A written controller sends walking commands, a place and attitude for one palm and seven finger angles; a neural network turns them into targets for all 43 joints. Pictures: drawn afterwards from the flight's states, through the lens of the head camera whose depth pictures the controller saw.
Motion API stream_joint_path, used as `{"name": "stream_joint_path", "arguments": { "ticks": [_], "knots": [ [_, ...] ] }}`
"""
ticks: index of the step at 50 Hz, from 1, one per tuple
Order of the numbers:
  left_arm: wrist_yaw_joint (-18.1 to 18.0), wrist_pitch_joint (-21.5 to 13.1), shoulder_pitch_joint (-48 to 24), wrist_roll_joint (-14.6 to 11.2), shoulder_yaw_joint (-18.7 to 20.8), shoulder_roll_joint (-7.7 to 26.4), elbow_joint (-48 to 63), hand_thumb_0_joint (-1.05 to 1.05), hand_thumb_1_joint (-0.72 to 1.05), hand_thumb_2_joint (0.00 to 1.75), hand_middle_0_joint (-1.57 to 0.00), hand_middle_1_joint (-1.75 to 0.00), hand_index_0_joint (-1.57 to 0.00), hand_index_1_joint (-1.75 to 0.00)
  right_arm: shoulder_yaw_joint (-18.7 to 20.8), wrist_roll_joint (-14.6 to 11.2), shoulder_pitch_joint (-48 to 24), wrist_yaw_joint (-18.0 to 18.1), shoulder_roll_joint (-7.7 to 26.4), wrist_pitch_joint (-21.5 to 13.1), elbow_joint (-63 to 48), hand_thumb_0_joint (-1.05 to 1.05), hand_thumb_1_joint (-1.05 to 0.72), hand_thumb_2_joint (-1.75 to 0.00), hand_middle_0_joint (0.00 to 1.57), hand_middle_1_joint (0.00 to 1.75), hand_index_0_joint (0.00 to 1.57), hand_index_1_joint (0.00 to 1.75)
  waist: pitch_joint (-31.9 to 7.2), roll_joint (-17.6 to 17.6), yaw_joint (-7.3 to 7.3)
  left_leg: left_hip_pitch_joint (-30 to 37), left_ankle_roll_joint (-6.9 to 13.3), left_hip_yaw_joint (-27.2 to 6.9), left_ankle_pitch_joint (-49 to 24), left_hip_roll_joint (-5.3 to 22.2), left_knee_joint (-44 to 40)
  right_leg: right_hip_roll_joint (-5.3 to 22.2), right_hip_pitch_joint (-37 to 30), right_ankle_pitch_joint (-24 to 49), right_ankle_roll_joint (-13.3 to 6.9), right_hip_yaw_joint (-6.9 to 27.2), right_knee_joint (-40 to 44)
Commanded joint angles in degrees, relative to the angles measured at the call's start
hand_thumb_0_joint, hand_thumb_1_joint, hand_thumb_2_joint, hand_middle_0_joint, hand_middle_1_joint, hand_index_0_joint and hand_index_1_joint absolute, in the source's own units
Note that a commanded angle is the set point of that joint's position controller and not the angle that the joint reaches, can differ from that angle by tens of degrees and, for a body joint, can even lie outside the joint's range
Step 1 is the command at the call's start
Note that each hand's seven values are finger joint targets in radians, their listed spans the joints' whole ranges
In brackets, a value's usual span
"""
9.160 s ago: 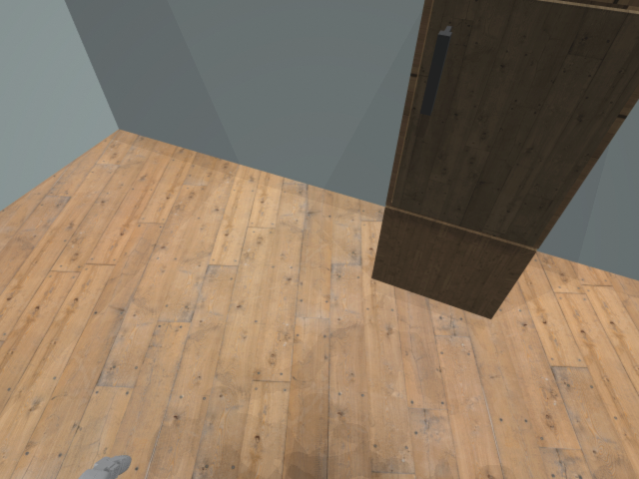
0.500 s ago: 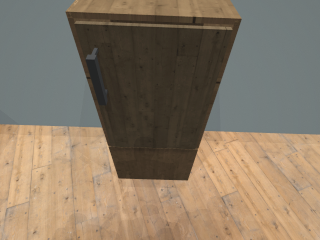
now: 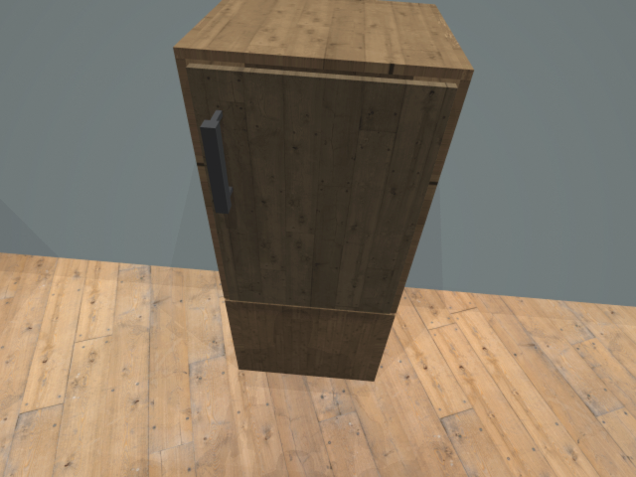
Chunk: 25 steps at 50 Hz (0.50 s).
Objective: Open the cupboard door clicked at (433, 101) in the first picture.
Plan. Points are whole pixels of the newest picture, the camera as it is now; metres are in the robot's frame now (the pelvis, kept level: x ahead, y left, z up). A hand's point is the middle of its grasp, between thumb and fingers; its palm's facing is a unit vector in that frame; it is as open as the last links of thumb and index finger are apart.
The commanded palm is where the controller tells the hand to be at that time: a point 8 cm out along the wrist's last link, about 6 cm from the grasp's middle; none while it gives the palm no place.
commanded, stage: come to a stop and stand still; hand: left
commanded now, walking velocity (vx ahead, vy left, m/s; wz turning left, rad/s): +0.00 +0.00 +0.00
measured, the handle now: (220, 163) +0.59 +0.21 +0.10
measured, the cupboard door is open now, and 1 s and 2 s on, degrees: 0 0 0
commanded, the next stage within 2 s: look again from close up in 0.76 s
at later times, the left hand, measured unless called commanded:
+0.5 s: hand out of the picture -0.05 +0.20 -0.18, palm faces +0.03 -0.99 -0.15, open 7.4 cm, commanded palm none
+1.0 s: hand out of the picture -0.11 +0.20 -0.17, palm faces +0.07 -0.99 -0.15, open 7.4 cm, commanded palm none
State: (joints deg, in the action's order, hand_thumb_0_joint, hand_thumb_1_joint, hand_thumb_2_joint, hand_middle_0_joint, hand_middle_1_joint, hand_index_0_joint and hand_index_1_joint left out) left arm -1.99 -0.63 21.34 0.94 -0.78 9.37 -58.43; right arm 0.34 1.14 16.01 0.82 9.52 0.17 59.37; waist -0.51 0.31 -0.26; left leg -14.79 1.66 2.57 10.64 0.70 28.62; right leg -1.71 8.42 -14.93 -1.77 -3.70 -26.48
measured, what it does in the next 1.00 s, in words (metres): shifts its weight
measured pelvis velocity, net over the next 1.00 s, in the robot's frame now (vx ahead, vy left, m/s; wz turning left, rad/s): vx -0.03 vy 0.06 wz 0.00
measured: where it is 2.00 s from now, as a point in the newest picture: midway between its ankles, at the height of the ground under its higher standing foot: outside the picture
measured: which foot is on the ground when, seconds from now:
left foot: down 0.00-1.00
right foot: down 0.00-1.00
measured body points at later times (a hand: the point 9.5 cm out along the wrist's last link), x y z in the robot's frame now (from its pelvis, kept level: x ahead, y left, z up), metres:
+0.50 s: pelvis -0.02 +0.04 +0.00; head -0.03 +0.06 +0.45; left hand -0.05 +0.25 -0.17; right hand -0.04 -0.17 -0.16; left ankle +0.06 +0.10 -0.74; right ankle +0.00 -0.10 -0.74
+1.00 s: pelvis -0.03 +0.06 +0.00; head -0.04 +0.06 +0.45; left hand -0.11 +0.25 -0.16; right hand -0.02 -0.17 -0.16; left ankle +0.06 +0.10 -0.74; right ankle +0.00 -0.10 -0.74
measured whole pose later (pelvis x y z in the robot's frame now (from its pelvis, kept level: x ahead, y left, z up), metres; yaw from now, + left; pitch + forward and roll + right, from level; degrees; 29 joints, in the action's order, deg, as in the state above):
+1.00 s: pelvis -0.03 +0.06 +0.00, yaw +0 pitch -2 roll -1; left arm -2.5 0.0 27.9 2.2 0.5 5.7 -63.4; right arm 1.9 0.7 17.3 1.1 8.1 1.2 63.1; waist -1.0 -0.3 0.6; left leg -15.4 5.4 5.4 5.9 -4.1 22.0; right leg 2.3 11.9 -12.7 1.5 0.1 -25.8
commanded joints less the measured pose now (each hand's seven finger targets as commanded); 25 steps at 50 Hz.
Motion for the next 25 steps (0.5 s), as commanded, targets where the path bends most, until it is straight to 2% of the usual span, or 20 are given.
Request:
{"name": "stream_joint_path", "arguments": {
  "ticks": [1, 9, 13, 15, 22, 25],
  "knots": [
    [-0.59, -1.05, 2.32, -0.09, 1.18, 5.69, 2.14, 0.0, 0.9, 0.9, -0.2, -0.3, -0.2, -0.3, 0.88, -0.39, 2.31, 0.26, 5.49, -0.61, -1.35, 0.0, -0.9, -0.9, 0.2, 0.3, 0.2, 0.3, 5.79, 0.2, -0.4, 1.06, 0.23, -5.19, 2.85, 3.99, -5.98, 7.65, 7.68, -3.57, -0.54, 9.39, 10.22],
    [-0.75, -0.73, 4.51, 0.1, 0.98, 4.14, 0.07, 0.0, 0.9, 0.9, -0.2, -0.3, -0.2, -0.3, 0.84, -0.59, 3.45, 0.29, 4.8, -0.62, 0.59, 0.0, -0.9, -0.9, 0.2, 0.3, 0.2, 0.3, 6.82, -0.48, 0.05, -1.48, 0.33, -6.68, 7.01, 4.66, -9.25, 7.03, 6.43, -3.39, 0.03, 7.96, 9.41],
    [-0.78, -0.43, 5.52, 0.28, 1.09, 3.43, -0.58, 0.0, 0.9, 0.9, -0.2, -0.3, -0.2, -0.3, 1.0, -0.54, 4.05, 0.33, 4.74, -0.5, 1.11, 0.0, -0.9, -0.9, 0.2, 0.3, 0.2, 0.3, 7.03, -1.45, 0.36, -3.5, 0.44, -7.93, 11.38, 5.11, -11.28, 6.56, 5.6, -4.07, 0.33, 7.0, 8.52],
    [-0.81, -0.3, 6.27, 0.37, 1.17, 2.9, -0.92, 0.0, 0.9, 0.9, -0.2, -0.3, -0.2, -0.3, 1.17, -0.51, 4.43, 0.35, 4.57, -0.43, 1.35, 0.0, -0.9, -0.9, 0.2, 0.3, 0.2, 0.3, 7.25, -0.77, 0.51, -4.52, 0.53, -8.58, 13.1, 5.2, -12.25, 6.36, 5.35, -4.43, 0.44, 6.66, 7.94],
    [-0.83, 0.18, 8.64, 0.79, 1.46, 1.77, -1.98, 0.0, 0.9, 0.9, -0.2, -0.3, -0.2, -0.3, 1.81, -0.56, 4.4, 0.42, 4.86, -0.23, 1.53, 0.0, -0.9, -0.9, 0.2, 0.3, 0.2, 0.3, 6.66, -3.09, 1.2, -6.62, 0.92, -10.94, 19.61, 6.4, -16.36, 5.21, 3.69, -3.25, 1.1, 4.22, 4.61],
    [-0.83, 0.36, 9.68, 0.89, 1.58, 0.97, -2.46, 0.0, 0.9, 0.9, -0.2, -0.3, -0.2, -0.3, 2.07, -0.51, 4.02, 0.46, 4.89, -0.04, 1.42, 0.0, -0.9, -0.9, 0.2, 0.3, 0.2, 0.3, 7.28, -2.25, 1.36, -7.65, 0.87, -11.26, 21.1, 6.39, -17.39, 4.94, 3.8, -3.71, 1.17, 3.8, 3.92]
  ]
}}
